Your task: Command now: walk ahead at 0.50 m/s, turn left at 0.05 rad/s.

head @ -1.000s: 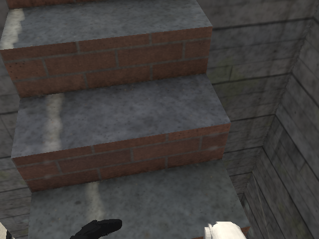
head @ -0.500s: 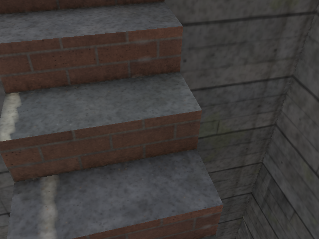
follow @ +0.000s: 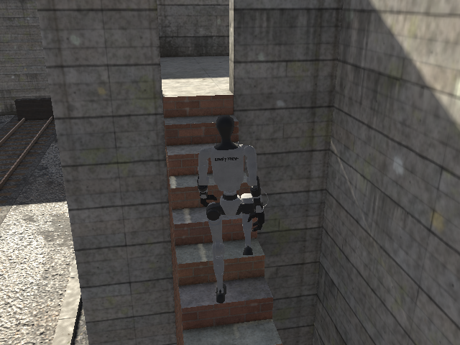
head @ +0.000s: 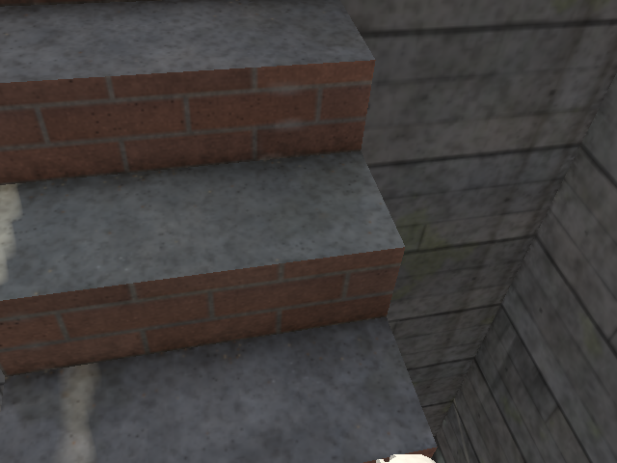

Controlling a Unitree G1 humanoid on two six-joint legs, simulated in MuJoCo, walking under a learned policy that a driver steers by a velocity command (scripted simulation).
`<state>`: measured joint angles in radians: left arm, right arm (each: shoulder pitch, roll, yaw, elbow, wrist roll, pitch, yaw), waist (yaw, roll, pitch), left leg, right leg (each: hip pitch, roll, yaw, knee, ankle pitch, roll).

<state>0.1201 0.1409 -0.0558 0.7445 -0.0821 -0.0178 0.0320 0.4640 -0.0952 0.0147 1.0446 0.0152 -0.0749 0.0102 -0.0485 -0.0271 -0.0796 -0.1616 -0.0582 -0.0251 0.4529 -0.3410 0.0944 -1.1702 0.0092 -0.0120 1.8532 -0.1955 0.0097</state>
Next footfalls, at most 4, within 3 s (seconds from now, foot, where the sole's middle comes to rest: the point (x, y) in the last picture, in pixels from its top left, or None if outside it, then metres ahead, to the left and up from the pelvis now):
0.10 right None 0.25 -0.13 -0.59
0.68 left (118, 454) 0.42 0.27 -0.40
1.24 right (183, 225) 0.71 0.19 -0.21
1.60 left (37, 211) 0.71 0.40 -0.17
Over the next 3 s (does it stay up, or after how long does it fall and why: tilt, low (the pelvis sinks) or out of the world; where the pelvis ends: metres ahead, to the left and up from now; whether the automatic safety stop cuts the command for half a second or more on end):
stays up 1.34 0.27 0.99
